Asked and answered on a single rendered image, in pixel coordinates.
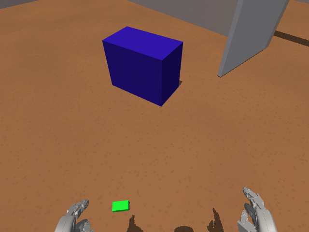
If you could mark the left robot hand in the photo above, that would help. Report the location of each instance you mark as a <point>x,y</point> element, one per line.
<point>67,223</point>

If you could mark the right robot hand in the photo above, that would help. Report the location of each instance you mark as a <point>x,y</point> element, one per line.
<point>261,217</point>

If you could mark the small box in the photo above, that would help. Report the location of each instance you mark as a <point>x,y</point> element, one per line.
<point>120,206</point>

